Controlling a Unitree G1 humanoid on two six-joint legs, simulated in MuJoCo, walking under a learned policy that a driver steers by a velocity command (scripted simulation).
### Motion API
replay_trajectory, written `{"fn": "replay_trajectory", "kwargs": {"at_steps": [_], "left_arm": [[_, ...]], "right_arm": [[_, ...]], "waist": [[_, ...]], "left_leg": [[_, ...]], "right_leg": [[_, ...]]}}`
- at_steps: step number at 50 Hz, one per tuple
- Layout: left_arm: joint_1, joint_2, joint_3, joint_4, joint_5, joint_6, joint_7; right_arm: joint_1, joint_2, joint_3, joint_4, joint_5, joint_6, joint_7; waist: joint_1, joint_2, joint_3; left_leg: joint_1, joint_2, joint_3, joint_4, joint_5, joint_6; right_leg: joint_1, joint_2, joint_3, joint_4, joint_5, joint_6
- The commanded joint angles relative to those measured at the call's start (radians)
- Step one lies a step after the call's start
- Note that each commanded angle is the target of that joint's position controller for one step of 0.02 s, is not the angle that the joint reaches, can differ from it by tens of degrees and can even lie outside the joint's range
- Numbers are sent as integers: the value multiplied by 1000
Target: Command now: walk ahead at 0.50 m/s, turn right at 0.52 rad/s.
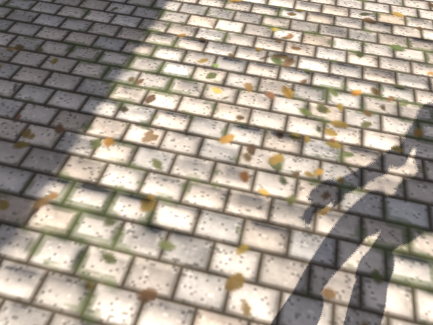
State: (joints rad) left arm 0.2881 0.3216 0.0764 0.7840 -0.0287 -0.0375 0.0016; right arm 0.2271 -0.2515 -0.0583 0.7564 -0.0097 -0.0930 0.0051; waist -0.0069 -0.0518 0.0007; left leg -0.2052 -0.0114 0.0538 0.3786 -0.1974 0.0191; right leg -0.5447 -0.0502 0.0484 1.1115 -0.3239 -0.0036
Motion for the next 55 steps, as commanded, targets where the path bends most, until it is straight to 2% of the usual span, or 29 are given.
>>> {"fn": "replay_trajectory", "kwargs": {"at_steps": [1,6,11,13,14,15,16,17,18,19,20,21,22,25,30,33,37,39,40,41,42,43,44,45,46,48,50,52,55], "left_arm": [[-32,19,4,-97,5,2,-10],[-164,-3,-14,-152,8,-3,-39],[-278,22,-10,-220,7,2,-62],[-240,56,7,-228,12,7,-65],[-141,89,27,-209,12,10,-62],[27,146,61,-162,8,16,-50],[159,239,89,-138,0,28,-25],[103,311,84,-168,1,13,-30],[130,217,62,-177,4,1,-37],[94,177,49,-165,10,-12,-38],[34,152,40,-171,9,-17,-36],[-30,127,32,-184,18,-17,-33],[-66,107,24,-202,30,-17,-29],[-69,103,22,-190,27,-28,-16],[6,112,21,-134,19,-29,3],[65,127,23,-97,13,-30,2],[109,132,27,-59,13,-16,6],[96,139,30,-55,13,-7,8],[80,129,26,-58,14,-3,9],[72,97,10,-73,25,-2,10],[186,26,-13,-87,18,-15,7],[187,33,-19,-81,14,-28,5],[97,112,1,-97,-3,-35,0],[15,116,0,-119,-6,-39,-2],[-32,105,0,-131,8,-41,-3],[-1,80,3,-117,18,-32,-3],[20,48,-3,-106,20,-22,-2],[-35,35,-8,-124,26,-22,1],[-129,12,-18,-142,27,-33,-5]], "right_arm": [[-22,-126,-36,-37,0,-22,-3],[3,-179,-51,-5,8,-14,-13],[66,-227,-66,34,33,9,-15],[67,-260,-75,36,39,23,-20],[63,-269,-77,35,42,32,-23],[68,-250,-67,32,38,36,-28],[109,-177,-39,10,-3,29,-27],[175,-80,-2,-48,-16,-3,-12],[40,-187,-23,-56,29,-31,0],[-25,-203,-27,-81,52,-45,4],[-28,-190,-22,-70,34,-51,-4],[-21,-193,-28,-61,10,-48,-11],[0,-196,-32,-56,4,-36,-10],[14,-157,-25,-51,-5,-6,-9],[-156,-99,2,-86,-1,-11,4],[-243,-106,5,-109,15,-19,19],[-269,-136,-3,-133,15,-29,36],[-206,-153,-12,-122,14,-32,36],[-104,-178,-28,-93,11,-34,30],[47,-222,-43,-66,0,-35,25],[178,-307,-68,-44,-13,-30,21],[229,-249,-56,-14,15,-21,29],[174,-194,-36,-21,30,-16,27],[106,-174,-27,-36,20,-8,22],[55,-155,-19,-38,9,-3,22],[9,-128,-8,-43,-4,-9,22],[10,-139,-11,-31,6,-16,22],[23,-167,-18,-16,10,-18,16],[51,-181,-21,4,17,-9,8]], "waist": [[0,146,26],[-37,109,45],[-56,106,75],[-15,136,27],[46,138,-34],[131,114,-122],[154,-62,-220],[43,-227,-349],[133,-80,-351],[123,-59,-200],[78,25,-125],[35,31,-78],[2,11,-66],[-21,7,-52],[50,-9,0],[90,-14,36],[87,-28,53],[47,-52,27],[-10,-41,-39],[-79,-11,-175],[-74,197,-346],[-89,331,-381],[-100,226,-225],[-83,149,-119],[-57,108,-29],[-6,141,-3],[11,148,-5],[5,126,14],[-25,113,26]], "left_leg": [[108,276,-190,-229,173,171],[113,255,-9,-241,259,148],[237,298,67,-181,357,109],[275,297,108,-46,680,86],[261,280,135,106,821,70],[153,243,163,326,804,36],[-129,186,170,666,304,-13],[-494,-16,-11,951,-429,-57],[-597,23,-152,1014,-380,-39],[-655,60,-134,972,-281,-18],[-603,102,-134,891,-198,-14],[-528,127,-135,810,-150,-22],[-462,143,-142,778,-117,-27],[-414,137,-113,673,-46,-68],[-365,98,-87,315,296,-81],[-348,75,-87,205,359,-63],[-398,62,-96,125,223,-10],[-304,34,-65,102,137,24],[-153,9,-37,73,154,53],[109,96,-113,123,208,109],[512,318,-493,110,76,259],[596,397,-783,-43,-139,303],[489,378,-712,-80,-282,257],[353,342,-590,-99,-260,224],[216,300,-498,-135,-170,216],[85,245,-396,-182,-25,204],[42,229,-322,-215,80,220],[39,227,-266,-241,175,229],[52,187,-171,-247,251,198]], "right_leg": [[-192,-76,47,-44,98,19],[-126,-61,-9,-328,335,10],[-102,-28,-69,-465,266,-46],[8,35,-128,-479,160,-87],[149,81,-157,-505,145,-115],[406,119,-152,-548,194,-153],[714,-66,132,-549,237,-224],[946,-277,726,-716,-8,-415],[935,-279,744,-809,-89,-382],[819,-248,600,-818,-24,-340],[668,-201,488,-817,75,-307],[536,-165,403,-826,189,-287],[453,-139,359,-850,259,-283],[345,-116,264,-889,411,-298],[308,-50,133,-903,369,-226],[351,-87,165,-904,275,-221],[523,-161,227,-824,361,-205],[558,-160,225,-752,536,-181],[550,-115,189,-636,692,-159],[444,-62,143,-424,652,-126],[85,82,60,-49,311,-45],[-113,141,96,127,-240,-23],[-216,79,123,196,-206,-31],[-226,27,78,177,-123,-35],[-211,-8,50,105,-59,-32],[-113,-54,45,16,16,-22],[-88,-64,25,-39,47,-5],[-125,-75,15,-136,130,16],[-106,-64,-7,-335,309,25]]}}
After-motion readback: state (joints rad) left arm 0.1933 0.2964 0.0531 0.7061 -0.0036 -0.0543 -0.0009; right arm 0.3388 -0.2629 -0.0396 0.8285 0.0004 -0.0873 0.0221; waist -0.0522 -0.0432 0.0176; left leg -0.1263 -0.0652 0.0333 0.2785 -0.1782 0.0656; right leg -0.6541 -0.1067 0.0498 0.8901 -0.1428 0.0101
